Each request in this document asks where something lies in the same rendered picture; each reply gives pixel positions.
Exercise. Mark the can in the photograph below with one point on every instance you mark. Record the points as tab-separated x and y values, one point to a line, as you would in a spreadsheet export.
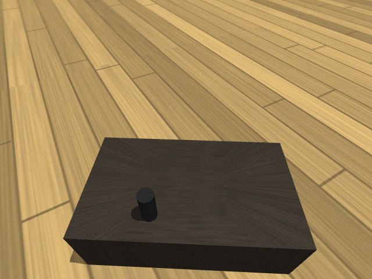
147	204

